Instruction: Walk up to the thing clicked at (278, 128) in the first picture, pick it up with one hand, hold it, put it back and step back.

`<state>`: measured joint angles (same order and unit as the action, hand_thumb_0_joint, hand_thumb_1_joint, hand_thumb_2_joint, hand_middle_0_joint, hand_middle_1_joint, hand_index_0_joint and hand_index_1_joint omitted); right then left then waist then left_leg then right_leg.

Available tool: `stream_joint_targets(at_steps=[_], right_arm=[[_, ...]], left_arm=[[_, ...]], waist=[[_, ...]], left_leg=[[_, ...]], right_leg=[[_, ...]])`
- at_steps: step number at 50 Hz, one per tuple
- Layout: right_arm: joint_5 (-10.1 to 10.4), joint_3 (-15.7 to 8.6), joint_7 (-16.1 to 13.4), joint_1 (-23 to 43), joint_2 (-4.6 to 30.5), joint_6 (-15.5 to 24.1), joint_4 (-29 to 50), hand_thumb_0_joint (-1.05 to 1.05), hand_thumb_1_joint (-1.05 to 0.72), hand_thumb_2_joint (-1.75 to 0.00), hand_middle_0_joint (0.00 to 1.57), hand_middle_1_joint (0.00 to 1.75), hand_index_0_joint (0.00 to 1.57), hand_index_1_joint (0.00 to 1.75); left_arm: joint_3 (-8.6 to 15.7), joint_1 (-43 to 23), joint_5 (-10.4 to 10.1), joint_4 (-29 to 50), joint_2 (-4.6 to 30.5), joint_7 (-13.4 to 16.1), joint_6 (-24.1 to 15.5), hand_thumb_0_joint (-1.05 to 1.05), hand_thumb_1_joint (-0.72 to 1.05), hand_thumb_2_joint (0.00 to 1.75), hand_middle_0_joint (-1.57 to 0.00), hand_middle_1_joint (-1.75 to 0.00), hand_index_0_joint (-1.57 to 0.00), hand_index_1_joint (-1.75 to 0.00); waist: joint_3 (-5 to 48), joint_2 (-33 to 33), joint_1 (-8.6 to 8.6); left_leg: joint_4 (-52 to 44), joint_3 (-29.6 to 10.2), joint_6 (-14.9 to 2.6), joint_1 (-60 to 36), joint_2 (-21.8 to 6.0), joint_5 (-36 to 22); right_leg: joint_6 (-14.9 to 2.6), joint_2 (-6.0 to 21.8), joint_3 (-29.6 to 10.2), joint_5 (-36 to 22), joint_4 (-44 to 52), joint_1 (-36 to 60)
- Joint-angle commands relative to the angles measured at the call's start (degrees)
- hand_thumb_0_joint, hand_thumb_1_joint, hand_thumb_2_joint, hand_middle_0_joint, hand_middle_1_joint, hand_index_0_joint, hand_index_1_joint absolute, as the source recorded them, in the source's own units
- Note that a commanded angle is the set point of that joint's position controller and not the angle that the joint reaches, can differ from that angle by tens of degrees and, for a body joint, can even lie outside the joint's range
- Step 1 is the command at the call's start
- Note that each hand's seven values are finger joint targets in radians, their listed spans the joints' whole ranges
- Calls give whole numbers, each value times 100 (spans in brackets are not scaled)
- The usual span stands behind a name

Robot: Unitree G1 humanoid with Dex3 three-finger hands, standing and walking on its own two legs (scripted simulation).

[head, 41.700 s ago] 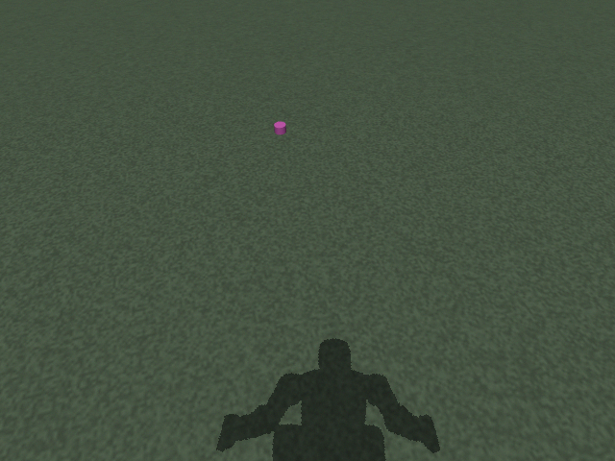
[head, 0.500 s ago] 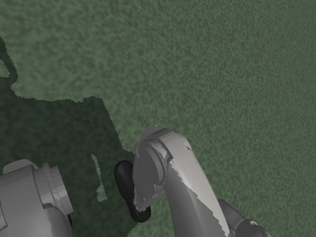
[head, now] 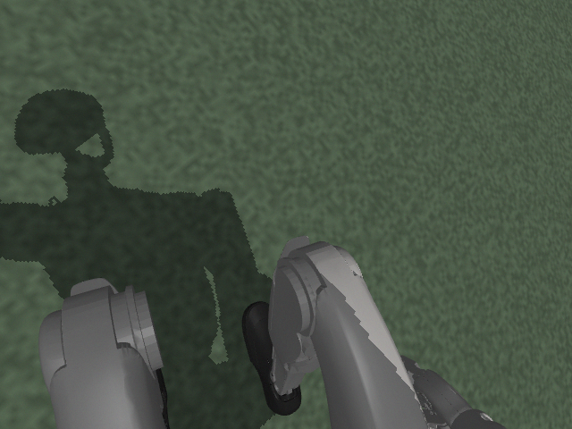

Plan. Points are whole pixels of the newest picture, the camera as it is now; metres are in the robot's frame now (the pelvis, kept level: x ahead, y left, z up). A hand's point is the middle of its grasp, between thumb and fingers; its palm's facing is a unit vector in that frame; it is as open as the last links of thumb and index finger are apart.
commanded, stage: settle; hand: left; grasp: from above
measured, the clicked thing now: out of the picture +0.43 +0.44 -0.22
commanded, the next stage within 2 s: lift in 0.34 s
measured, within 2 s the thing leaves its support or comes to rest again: neither
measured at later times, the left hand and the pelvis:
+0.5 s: hand out of the picture +0.42 +0.42 -0.13, palm faces -0.42 -0.13 -0.90, open 7.8 cm; pelvis +0.00 +0.00 +0.01, yaw +3 degrees
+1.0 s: hand out of the picture +0.36 +0.41 -0.02, palm faces -0.45 -0.18 -0.88, open 7.6 cm; pelvis -0.01 +0.00 +0.08, yaw +7 degrees
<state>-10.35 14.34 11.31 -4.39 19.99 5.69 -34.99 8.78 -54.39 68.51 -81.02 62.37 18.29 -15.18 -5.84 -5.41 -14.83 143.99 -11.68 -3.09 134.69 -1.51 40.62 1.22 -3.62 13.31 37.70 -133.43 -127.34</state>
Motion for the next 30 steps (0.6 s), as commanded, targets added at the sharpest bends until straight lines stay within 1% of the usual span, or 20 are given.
stream_joint_targets(at_steps=[1,2,4,6,8,9,10,11,12,14,15,17,18,21,22,23,24,26,27,30], right_arm=[[130,-657,-151,-1174,1681,-181,-40,0,-90,-90,20,30,20,30],[162,-685,-175,-1158,1661,-226,-50,0,-90,-90,20,30,20,30],[185,-716,-204,-1202,1627,-307,-37,0,-90,-90,20,30,20,30],[193,-733,-244,-1232,1608,-379,-12,0,-90,-90,20,30,20,30],[232,-774,-290,-1213,1573,-447,-35,0,-90,-90,20,30,20,30],[227,-781,-300,-1213,1537,-465,-13,0,-90,-90,20,30,20,30],[231,-781,-325,-1217,1528,-498,-23,0,-90,-90,20,30,20,30],[241,-804,-340,-1223,1521,-537,-59,0,-90,-90,20,30,20,30],[235,-803,-351,-1225,1525,-564,-29,0,-90,-90,20,30,20,30],[264,-822,-376,-1201,1500,-621,-43,0,-90,-90,20,30,20,30],[263,-840,-376,-1226,1462,-643,-40,0,-90,-89,20,30,20,30],[282,-842,-406,-1233,1411,-681,-42,0,-90,-90,20,30,20,30],[282,-875,-423,-1263,1430,-689,-40,0,-90,-89,20,30,20,30],[302,-889,-450,-1318,1370,-718,-88,0,-90,-89,20,30,20,30],[300,-886,-458,-1384,1346,-725,-91,0,-94,-91,20,30,20,30],[314,-912,-464,-1394,1337,-735,-87,0,-88,-89,20,30,20,30],[330,-924,-474,-1406,1320,-738,-94,0,-93,-91,20,30,20,30],[362,-979,-482,-1482,1329,-746,-71,0,-91,-90,20,30,20,30],[389,-1035,-491,-1482,1346,-755,-54,0,-91,-90,20,30,20,30],[449,-1139,-511,-1528,1354,-813,24,0,-91,-90,20,30,20,30]], left_arm=[[63,-1344,-165,1125,1414,-159,-39,0,55,53,-83,-79,-90,-71],[115,-1271,-186,1196,1440,-221,-57,0,57,54,-84,-79,-91,-72],[203,-1369,-208,1403,1517,-313,-114,0,59,56,-85,-80,-93,-73],[197,-1386,-197,1459,1436,-380,-189,0,60,55,-87,-79,-94,-72],[338,-1452,-195,1701,1533,-405,-248,0,61,56,-88,-77,-95,-70],[333,-1387,-153,1650,1528,-441,-256,0,62,60,-90,-78,-96,-72],[356,-1562,-167,1902,1561,-465,-301,0,64,61,-91,-79,-97,-72],[416,-1460,-114,1902,1605,-465,-304,0,64,60,-92,-78,-98,-71],[407,-1502,-104,1844,1567,-458,-311,0,66,60,-92,-78,-99,-72],[462,-1509,-82,1949,1593,-443,-309,0,65,63,-91,-79,-97,-73],[363,-1504,-68,1915,1431,-466,-301,0,66,65,-92,-80,-98,-74],[328,-1632,-48,1928,1444,-470,-283,0,65,66,-92,-80,-98,-74],[294,-1558,-79,1799,1325,-475,-258,0,65,66,-92,-80,-98,-74],[225,-1580,-87,1763,1281,-523,-206,0,64,65,-91,-79,-97,-73],[186,-1576,-113,1728,1223,-550,-183,0,64,58,-94,-80,-101,-73],[182,-1584,-145,1811,1200,-582,-177,0,56,62,-86,-77,-93,-70],[149,-1437,-173,1677,1151,-625,-124,0,59,56,-90,-79,-96,-72],[204,-1363,-264,1809,1185,-732,-47,0,60,58,-90,-76,-96,-69],[257,-1371,-330,2017,1229,-792,-4,0,61,57,-89,-77,-96,-69],[333,-1331,-485,2429,1185,-953,115,0,64,60,-93,-77,-99,-70]], waist=[[3816,2775,-168],[3877,2743,-42],[4147,2750,-16],[4083,2564,-60],[4159,2779,110],[4185,2780,92],[4316,2875,124],[4434,2990,203],[4387,3011,136],[4493,3074,227],[4480,3084,188],[4457,3003,171],[4315,2791,116],[4359,2748,139],[4347,2592,109],[4459,2590,135],[4415,2526,183],[4616,2667,268],[4841,2771,360],[5033,2977,408]], left_leg=[[-1734,153,196,-2979,-127,-1280],[-1751,177,207,-2945,-116,-1286],[-1695,235,192,-3064,-107,-1442],[-1670,277,177,-2904,-66,-1423],[-1762,292,203,-3081,-46,-1412],[-1759,293,198,-3179,-74,-1406],[-1791,294,199,-3275,-72,-1411],[-1818,314,205,-3432,-66,-1519],[-1838,302,209,-3328,-43,-1458],[-1941,269,216,-3437,-33,-1438],[-1968,256,211,-3521,-43,-1462],[-1980,328,170,-3369,-39,-1315],[-1958,334,154,-3250,-19,-1234],[-2022,414,131,-3208,-10,-1197],[-1996,453,103,-3131,4,-1221],[-2036,466,103,-3088,23,-1190],[-2085,474,97,-3106,20,-1169],[-2205,463,119,-3354,23,-1316],[-2283,436,133,-3594,15,-1418],[-2479,369,177,-3917,36,-1554]], right_leg=[[-289,-183,79,-1260,1118,1786],[-314,-180,55,-1230,1101,1755],[-315,-182,-2,-1307,1137,1869],[-330,-163,-9,-1290,1192,1915],[-363,-138,-47,-1220,1166,1734],[-350,-152,-61,-1192,1169,1731],[-350,-146,-69,-1189,1164,1687],[-340,-134,-84,-1261,1154,1688],[-361,-129,-62,-1217,1123,1636],[-382,-110,-58,-1178,1087,1509],[-367,-114,-60,-1190,1087,1455],[-359,-122,-102,-1135,1164,1490],[-355,-103,-105,-1081,1222,1469],[-339,-110,-154,-1067,1303,1607],[-321,-113,-171,-1100,1373,1723],[-326,-107,-182,-1080,1386,1803],[-324,-106,-202,-1065,1419,1793],[-328,-88,-218,-1150,1436,1869],[-340,-76,-217,-1202,1422,1829],[-373,-39,-216,-1239,1449,1753]])
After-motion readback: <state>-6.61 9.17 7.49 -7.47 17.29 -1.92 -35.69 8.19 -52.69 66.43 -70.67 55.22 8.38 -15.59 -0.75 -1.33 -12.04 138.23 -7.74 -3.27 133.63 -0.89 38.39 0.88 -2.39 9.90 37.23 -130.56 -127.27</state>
